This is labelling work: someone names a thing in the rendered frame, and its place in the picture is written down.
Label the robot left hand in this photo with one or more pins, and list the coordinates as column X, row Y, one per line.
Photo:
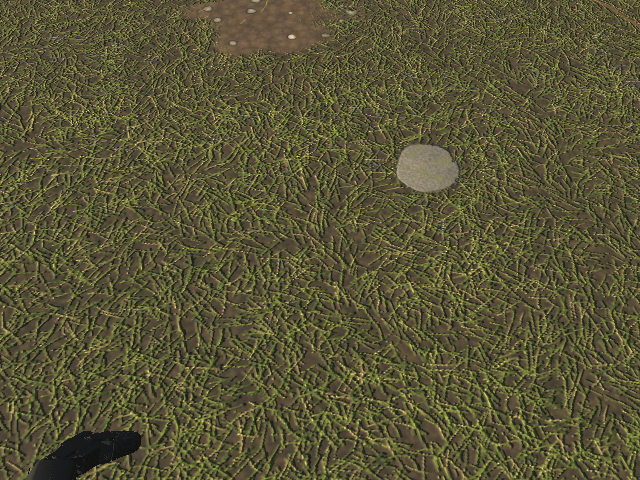
column 84, row 451

